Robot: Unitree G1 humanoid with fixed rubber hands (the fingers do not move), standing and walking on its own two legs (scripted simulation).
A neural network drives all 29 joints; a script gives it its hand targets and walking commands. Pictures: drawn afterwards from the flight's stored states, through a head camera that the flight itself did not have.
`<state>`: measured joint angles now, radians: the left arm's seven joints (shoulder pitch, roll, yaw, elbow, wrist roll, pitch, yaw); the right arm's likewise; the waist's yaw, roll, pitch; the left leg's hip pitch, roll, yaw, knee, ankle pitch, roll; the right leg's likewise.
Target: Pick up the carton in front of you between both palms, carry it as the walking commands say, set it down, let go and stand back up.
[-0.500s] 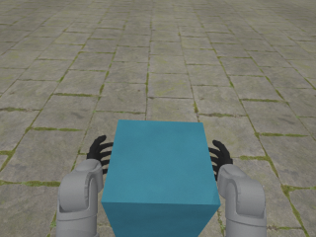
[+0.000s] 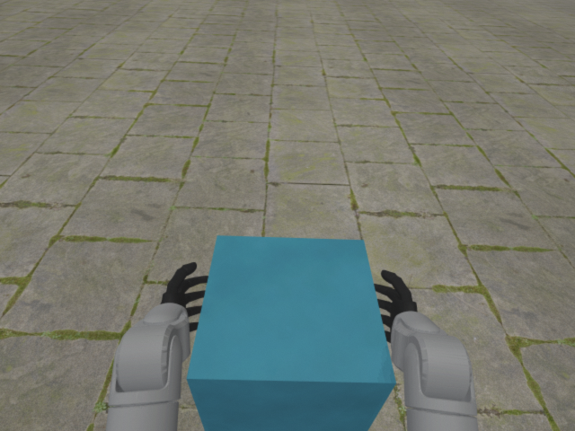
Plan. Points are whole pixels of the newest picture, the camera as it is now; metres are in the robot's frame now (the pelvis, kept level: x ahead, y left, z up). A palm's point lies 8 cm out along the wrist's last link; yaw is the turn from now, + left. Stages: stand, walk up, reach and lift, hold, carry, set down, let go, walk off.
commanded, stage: carry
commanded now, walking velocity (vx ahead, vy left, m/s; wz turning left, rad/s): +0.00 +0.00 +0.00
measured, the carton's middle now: (287, 347) +0.26 +0.00 +0.00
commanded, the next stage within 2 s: hold in 0.92 s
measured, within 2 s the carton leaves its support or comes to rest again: neither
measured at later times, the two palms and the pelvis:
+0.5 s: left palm (180, 325) +0.26 +0.15 +0.03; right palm (393, 332) +0.26 -0.15 +0.03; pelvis -0.02 +0.00 +0.00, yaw +0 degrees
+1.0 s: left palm (177, 327) +0.26 +0.15 +0.04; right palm (394, 333) +0.26 -0.15 +0.04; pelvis -0.02 +0.00 +0.00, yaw +2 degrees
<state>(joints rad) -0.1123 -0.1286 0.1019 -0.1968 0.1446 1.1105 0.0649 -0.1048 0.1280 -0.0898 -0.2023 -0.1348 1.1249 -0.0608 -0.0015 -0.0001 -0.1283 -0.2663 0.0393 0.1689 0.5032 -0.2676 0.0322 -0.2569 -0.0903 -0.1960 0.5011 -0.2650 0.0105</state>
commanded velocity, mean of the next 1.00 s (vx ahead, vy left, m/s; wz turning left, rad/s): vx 0.00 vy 0.00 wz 0.00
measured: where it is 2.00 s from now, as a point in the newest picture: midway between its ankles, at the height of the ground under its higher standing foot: outside the picture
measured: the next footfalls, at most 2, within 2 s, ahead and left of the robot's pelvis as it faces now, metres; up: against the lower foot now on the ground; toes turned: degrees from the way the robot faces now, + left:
none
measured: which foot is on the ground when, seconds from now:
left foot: down 0.00-1.00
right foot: down 0.00-1.00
